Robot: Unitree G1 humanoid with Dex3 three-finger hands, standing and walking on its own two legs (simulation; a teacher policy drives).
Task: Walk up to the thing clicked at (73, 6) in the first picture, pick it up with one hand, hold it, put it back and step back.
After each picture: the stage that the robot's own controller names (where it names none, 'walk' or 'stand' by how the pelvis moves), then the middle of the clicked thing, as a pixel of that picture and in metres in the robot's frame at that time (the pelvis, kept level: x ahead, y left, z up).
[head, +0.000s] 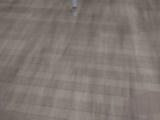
stand; (74, 7) +2.14 +0.22 -0.65
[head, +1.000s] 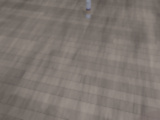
walk; (88, 9) +2.01 +0.15 -0.65
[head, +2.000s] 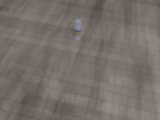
walk; (77, 30) +1.34 +0.18 -0.62
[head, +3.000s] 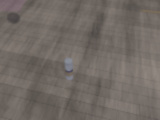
walk; (69, 69) +0.85 +0.19 -0.63
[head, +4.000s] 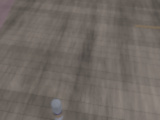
walk; (57, 110) +0.50 +0.20 -0.63
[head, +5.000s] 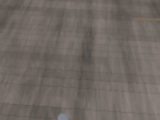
stand; out of the picture +0.36 +0.15 -0.63
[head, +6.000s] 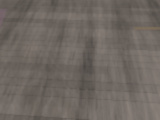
stand; out of the picture +0.34 +0.16 -0.65
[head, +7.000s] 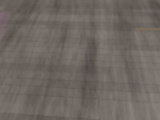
stand; out of the picture +0.36 +0.16 -0.66
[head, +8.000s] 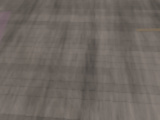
stand; out of the picture +0.35 +0.16 -0.66
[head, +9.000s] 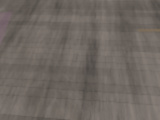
stand; out of the picture +0.34 +0.16 -0.66
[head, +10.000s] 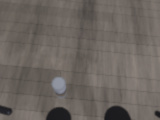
go down; (60, 88) +0.40 +0.14 -0.45
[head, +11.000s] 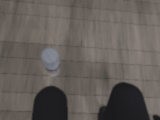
go down; (52, 64) +0.45 +0.14 -0.29
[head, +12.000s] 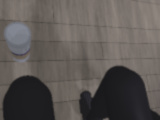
close in; (19, 46) +0.44 +0.17 -0.20
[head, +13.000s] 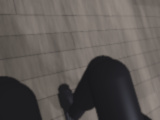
close; out of the picture +0.45 +0.20 -0.17
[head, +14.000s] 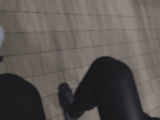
lift; out of the picture +0.42 +0.20 -0.17
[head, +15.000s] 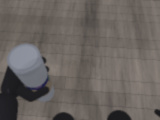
lift; (36, 79) +0.33 +0.17 +0.03
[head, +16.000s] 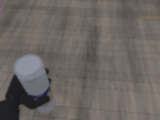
hold; (38, 88) +0.30 +0.17 +0.04
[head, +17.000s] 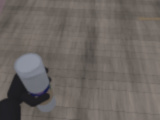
hold; (39, 87) +0.31 +0.17 +0.03
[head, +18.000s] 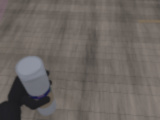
hold; (40, 90) +0.31 +0.17 +0.04
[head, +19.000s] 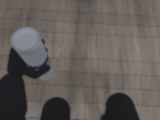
crouch; (37, 59) +0.41 +0.16 -0.04
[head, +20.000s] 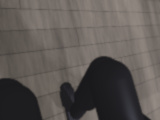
lower; out of the picture +0.44 +0.22 -0.18
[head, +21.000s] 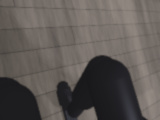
lower; out of the picture +0.46 +0.23 -0.18
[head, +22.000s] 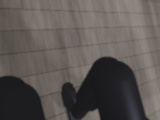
lower; out of the picture +0.44 +0.22 -0.17
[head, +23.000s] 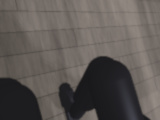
lower; out of the picture +0.44 +0.22 -0.17
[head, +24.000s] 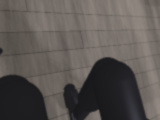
loosen; out of the picture +0.44 +0.21 -0.17
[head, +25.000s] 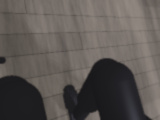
withdraw; out of the picture +0.44 +0.22 -0.18
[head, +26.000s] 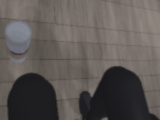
stand; (18, 45) +0.44 +0.20 -0.20
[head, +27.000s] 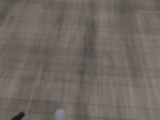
stand; out of the picture +0.37 +0.15 -0.56
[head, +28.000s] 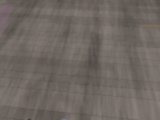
stand; out of the picture +0.37 +0.15 -0.60
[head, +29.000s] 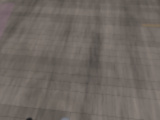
stand; out of the picture +0.37 +0.15 -0.60
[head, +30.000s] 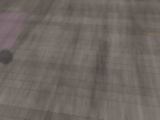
stand; out of the picture +0.39 +0.14 -0.65
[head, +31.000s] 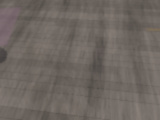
stand; out of the picture +0.36 +0.15 -0.66
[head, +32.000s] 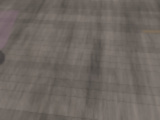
stand; out of the picture +0.36 +0.16 -0.66
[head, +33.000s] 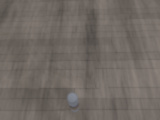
walk; (73, 103) +0.44 +0.12 -0.63
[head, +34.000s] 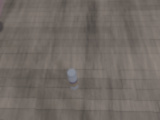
walk; (73, 79) +0.64 +0.16 -0.64
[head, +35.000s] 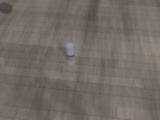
walk; (70, 54) +0.92 +0.16 -0.64
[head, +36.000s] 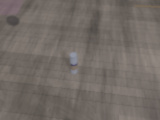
stand; (73, 63) +0.96 +0.15 -0.64
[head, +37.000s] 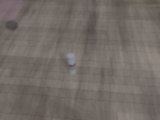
stand; (71, 64) +0.99 +0.17 -0.66
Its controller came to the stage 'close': yes
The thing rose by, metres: 0.69
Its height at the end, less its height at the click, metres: +0.00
